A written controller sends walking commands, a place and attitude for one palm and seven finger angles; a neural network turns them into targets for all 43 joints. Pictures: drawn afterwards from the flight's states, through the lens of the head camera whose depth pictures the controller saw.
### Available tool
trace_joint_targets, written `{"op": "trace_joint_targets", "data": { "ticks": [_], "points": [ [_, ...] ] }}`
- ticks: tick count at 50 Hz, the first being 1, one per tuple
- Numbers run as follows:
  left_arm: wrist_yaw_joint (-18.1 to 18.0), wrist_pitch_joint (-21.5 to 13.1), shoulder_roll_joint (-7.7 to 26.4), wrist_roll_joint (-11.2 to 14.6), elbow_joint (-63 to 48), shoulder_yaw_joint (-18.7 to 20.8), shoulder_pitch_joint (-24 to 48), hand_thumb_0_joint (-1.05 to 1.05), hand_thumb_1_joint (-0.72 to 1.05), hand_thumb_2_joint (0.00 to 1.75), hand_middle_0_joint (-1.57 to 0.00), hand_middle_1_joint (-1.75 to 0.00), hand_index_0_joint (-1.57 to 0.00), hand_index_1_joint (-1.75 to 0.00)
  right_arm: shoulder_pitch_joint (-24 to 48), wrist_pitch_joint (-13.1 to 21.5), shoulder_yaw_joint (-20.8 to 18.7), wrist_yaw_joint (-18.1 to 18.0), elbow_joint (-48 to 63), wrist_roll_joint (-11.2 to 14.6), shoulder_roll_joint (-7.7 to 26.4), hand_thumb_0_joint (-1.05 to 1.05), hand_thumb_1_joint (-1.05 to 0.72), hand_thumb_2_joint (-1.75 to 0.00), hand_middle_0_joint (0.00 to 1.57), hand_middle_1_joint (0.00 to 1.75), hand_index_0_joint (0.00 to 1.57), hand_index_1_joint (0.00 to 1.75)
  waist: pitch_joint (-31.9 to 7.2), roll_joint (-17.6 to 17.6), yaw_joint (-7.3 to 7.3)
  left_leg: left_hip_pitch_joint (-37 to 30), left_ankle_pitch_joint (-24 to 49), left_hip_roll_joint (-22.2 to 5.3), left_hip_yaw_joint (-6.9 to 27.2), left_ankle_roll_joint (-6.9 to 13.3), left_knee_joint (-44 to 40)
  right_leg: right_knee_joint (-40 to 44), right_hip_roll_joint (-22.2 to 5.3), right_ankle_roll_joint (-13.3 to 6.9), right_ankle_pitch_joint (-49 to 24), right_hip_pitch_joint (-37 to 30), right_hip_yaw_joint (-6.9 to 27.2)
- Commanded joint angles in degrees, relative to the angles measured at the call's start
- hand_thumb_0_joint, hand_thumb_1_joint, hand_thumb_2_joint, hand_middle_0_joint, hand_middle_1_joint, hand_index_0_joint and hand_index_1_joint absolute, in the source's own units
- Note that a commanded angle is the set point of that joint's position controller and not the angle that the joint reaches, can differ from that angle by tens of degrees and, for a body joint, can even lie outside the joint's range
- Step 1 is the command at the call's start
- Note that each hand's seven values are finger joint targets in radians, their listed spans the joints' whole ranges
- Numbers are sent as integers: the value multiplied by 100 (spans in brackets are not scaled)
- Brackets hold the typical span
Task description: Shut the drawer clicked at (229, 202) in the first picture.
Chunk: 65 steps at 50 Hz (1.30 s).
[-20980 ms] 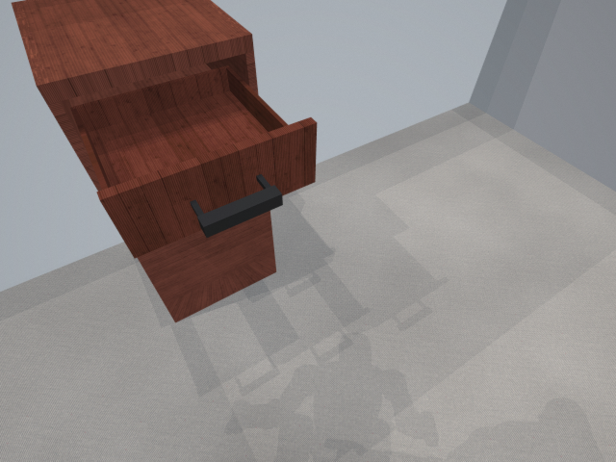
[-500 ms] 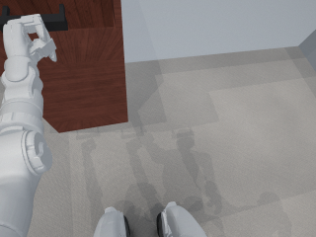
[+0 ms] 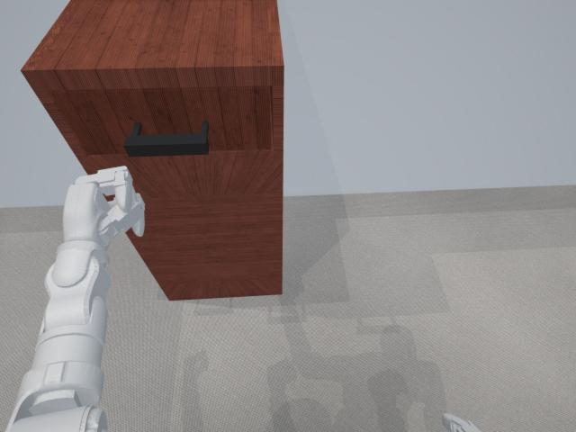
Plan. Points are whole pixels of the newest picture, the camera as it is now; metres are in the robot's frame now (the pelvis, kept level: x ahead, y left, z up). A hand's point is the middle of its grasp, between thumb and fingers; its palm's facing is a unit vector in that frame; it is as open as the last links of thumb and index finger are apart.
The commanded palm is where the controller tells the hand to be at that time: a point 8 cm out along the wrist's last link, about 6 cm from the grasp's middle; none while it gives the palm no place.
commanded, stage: draw the hand back to the body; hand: left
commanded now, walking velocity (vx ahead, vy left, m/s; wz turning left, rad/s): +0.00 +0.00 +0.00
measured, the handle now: (169, 136) +0.59 +0.21 +0.05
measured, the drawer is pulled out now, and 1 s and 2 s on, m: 0.00 0.00 0.00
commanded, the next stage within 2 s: step back with the hand held close in 0.98 s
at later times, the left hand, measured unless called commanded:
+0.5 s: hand (48, 305) +0.23 +0.23 +0.16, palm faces +0.32 -0.91 -0.26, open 3.3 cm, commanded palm +0.18 +0.27 +0.17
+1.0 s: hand out of the picture +0.13 +0.24 +0.18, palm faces +0.45 -0.81 -0.37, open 3.3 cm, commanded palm +0.08 +0.28 +0.20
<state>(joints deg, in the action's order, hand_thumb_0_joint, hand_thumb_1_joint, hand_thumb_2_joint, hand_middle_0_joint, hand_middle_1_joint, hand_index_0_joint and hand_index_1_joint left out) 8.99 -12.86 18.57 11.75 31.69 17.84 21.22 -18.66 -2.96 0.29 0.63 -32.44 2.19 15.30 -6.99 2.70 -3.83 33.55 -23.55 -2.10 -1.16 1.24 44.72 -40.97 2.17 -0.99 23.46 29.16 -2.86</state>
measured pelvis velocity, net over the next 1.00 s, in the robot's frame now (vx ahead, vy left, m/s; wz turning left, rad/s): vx -0.04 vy -0.01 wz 0.04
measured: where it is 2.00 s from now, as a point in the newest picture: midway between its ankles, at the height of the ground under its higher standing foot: outside the picture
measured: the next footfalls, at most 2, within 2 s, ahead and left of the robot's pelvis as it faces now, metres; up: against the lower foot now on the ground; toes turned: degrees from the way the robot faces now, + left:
none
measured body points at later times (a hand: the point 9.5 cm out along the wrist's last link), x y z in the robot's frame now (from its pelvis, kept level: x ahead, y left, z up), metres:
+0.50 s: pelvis -0.03 +0.00 +0.03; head -0.05 -0.02 +0.48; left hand +0.21 +0.28 +0.17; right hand +0.16 -0.21 -0.06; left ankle -0.03 +0.10 -0.71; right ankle -0.05 -0.11 -0.71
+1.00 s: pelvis -0.04 -0.01 +0.03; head -0.06 -0.04 +0.48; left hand +0.10 +0.28 +0.20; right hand +0.17 -0.22 -0.05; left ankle -0.03 +0.10 -0.71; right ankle -0.05 -0.11 -0.71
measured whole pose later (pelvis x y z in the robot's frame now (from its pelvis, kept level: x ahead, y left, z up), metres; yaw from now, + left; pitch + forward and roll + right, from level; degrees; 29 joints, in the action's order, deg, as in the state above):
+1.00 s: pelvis -0.04 -0.01 +0.03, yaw +2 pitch -5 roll -1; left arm -6.2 -6.4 17.3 4.6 -24.0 15.7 -30.5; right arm -10.9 5.5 1.3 -4.8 -35.9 0.4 13.7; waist 1.4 4.9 4.2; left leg 6.8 -12.7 -0.3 -0.4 0.7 24.9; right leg -22.1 1.1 -1.4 14.5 2.3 -3.4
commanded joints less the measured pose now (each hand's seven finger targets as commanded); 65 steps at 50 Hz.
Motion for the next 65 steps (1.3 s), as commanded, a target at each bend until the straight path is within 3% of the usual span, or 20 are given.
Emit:
{"op": "trace_joint_targets", "data": {
  "ticks": [1, 5, 6, 8, 12, 14, 15, 19, 23, 31, 37, 40, 46, 55, 56, 58, 60, 61, 63, 65],
  "points": [
    [231, -205, 792, 255, -2182, -267, 1251, 0, 90, 90, -140, -160, -140, -160, -92, 352, -292, -105, 644, 102, 697, 0, -90, -90, 20, 30, 20, 30, -1889, 323, -29, -2018, 3804, 85, 131, 136, -279, 286, -6, 55, -3785, -890, 46],
    [199, 191, 826, 396, -2192, -73, 726, 0, 90, 90, -140, -160, -140, -160, 398, 463, -217, -218, 749, 144, 745, 0, -90, -90, 20, 30, 20, 30, -1122, -230, 83, -1649, 2474, 174, 162, 111, -681, 575, -28, 26, -2892, -933, -28],
    [-333, 257, 1259, -336, -2629, -347, 585, 0, 90, 90, -140, -160, -140, -160, 731, 346, -214, -275, 765, 112, 671, 0, -90, -90, 20, 30, 20, 30, -944, -52, 311, -1970, 2395, 226, 78, 119, -949, 884, -176, -57, -2672, -977, 217],
    [-745, 425, 744, -420, -3034, -615, 297, 0, 90, 90, -140, -160, -140, -160, 845, 350, -177, -343, 861, 92, 589, 0, -90, -90, 20, 30, 20, 30, -908, -21, 242, -2306, 2630, 190, 143, 82, -1098, 1001, -173, -47, -2749, -1146, 152],
    [-1172, 618, 1048, -606, -3723, -427, 74, 0, 90, 90, -140, -160, -140, -160, 1152, 347, -68, -446, 875, 54, 560, 0, -90, -90, 20, 30, 20, 30, -855, -73, 329, -2616, 2288, 170, 168, 79, -1535, 1330, -181, -54, -2399, -1586, 165],
    [-1311, 654, 1046, -626, -3935, -384, -94, 0, 90, 90, -140, -160, -140, -160, 1325, 377, -6, -489, 882, 39, 514, 0, -90, -90, 20, 30, 20, 30, -589, -222, 368, -2642, 1955, 162, 194, 81, -1775, 1520, -175, -58, -2059, -1683, 154],
    [-1358, 661, 958, -625, -4104, -444, -237, 0, 90, 90, -140, -160, -140, -160, 1395, 417, 0, -501, 884, 25, 479, 0, -90, -90, 20, 30, 20, 30, -497, -41, 374, -2699, 1886, 157, 171, 79, -1858, 1573, -199, -66, -1968, -1771, 161],
    [-1456, 663, 942, -654, -4515, -349, -963, 0, 90, 90, -140, -160, -140, -160, 1488, 522, 62, -499, 825, -26, 431, 0, -90, -90, 20, 30, 20, 30, -232, 222, 459, -2928, 1804, 173, 196, 51, -2139, 1882, -179, -85, -1816, -1955, 158],
    [-1442, 631, 727, -626, -4982, -421, -1955, 0, 90, 90, -140, -160, -140, -160, 1587, 623, 49, -462, 819, -59, 405, 0, -90, -90, 20, 30, 20, 30, 50, 37, 520, -2989, 1798, 126, 189, 44, -2347, 2060, -176, -72, -1749, -2135, 148],
    [-1469, 492, 1045, -633, -6097, 201, -3550, 0, 90, 90, -140, -160, -140, -160, 1709, 776, -25, -433, 756, -141, 391, 0, -90, -90, 20, 30, 20, 30, 390, -126, 671, -2892, 1740, 148, 135, 72, -2436, 2319, -194, -43, -1630, -2267, 182],
    [-1526, 343, 1016, -654, -6981, 348, -4388, 0, 90, 90, -140, -160, -140, -160, 1677, 1010, -49, -463, 747, -140, 335, 0, -90, -90, 20, 30, 20, 30, 575, 236, 675, -2945, 1544, 152, 129, 59, -2406, 2457, -219, -42, -1376, -2109, 223],
    [-1560, 277, 1012, -661, -7201, 483, -5030, 0, 90, 90, -140, -160, -140, -160, 1643, 1123, -101, -487, 752, -137, 319, 0, -90, -90, 20, 30, 20, 30, 520, 1, 723, -2950, 1638, 134, 98, 75, -2321, 2410, -216, -26, -1476, -2112, 219],
    [-1579, 323, 811, -708, -6568, 283, -4555, 0, 90, 90, -140, -160, -140, -160, 1552, 1158, -143, -587, 591, -142, 381, 0, -90, -90, 20, 30, 20, 30, 1168, -379, 589, -2878, 1123, 161, 87, 133, -2319, 2697, -227, 23, -801, -1626, 276],
    [-1641, 273, 956, -729, -7166, 397, -4589, 0, 90, 90, -140, -160, -140, -160, 1602, 1273, -70, -592, 639, -201, 313, 0, -90, -90, 20, 30, 20, 30, 368, 286, 753, -3080, 1917, 190, 133, 89, -2276, 2326, -282, -42, -1797, -2296, 249],
    [-1707, -44, 2010, -761, -7688, 1492, -3536, 0, 90, 90, -140, -160, -140, -160, 1497, 1140, -2, -556, 950, -163, 358, 0, -90, -90, 20, 30, 20, 30, 1077, 378, 562, -2636, 1587, 128, 280, 164, -2220, 2661, -516, -18, -2038, -1782, 696],
    [-1577, 26, 1142, -805, -6718, 847, -4912, 0, 90, 90, -140, -160, -140, -160, 1473, 926, -128, -489, 685, -228, 300, 0, -90, -90, 20, 30, 20, 30, 987, -528, 510, -2574, 1983, 58, 283, 189, -1921, 2594, -688, 21, -2525, -1689, 670],
    [-1505, 89, 881, -803, -6581, 614, -5224, 0, 90, 90, -140, -160, -140, -160, 1427, 739, -196, -432, 777, -218, 371, 0, -90, -90, 20, 30, 20, 30, 733, -499, 456, -2609, 2400, -16, 242, 158, -1920, 2398, -694, 91, -2788, -1798, 508],
    [-1483, 55, 829, -806, -6628, 574, -5336, 0, 90, 90, -140, -160, -140, -160, 1479, 699, -229, -432, 818, -232, 395, 0, -90, -90, 20, 30, 20, 30, 655, -205, 463, -2629, 2648, -5, 214, 158, -1969, 2327, -663, 107, -2915, -1821, 446],
    [-1487, 50, 879, -800, -6717, 614, -5601, 0, 90, 90, -140, -160, -140, -160, 1430, 552, -276, -414, 854, -214, 408, 0, -90, -90, 20, 30, 20, 30, 278, -16, 449, -2648, 3008, -95, 233, 171, -2010, 2136, -634, 142, -2948, -1991, 383],
    [-1504, 33, 1022, -781, -7005, 717, -5661, 0, 90, 90, -140, -160, -140, -160, 1436, 465, -309, -421, 951, -193, 414, 0, -90, -90, 20, 30, 20, 30, 13, -163, 442, -2642, 3215, -125, 260, 169, -2012, 2015, -588, 160, -3047, -2094, 340]
  ]
}}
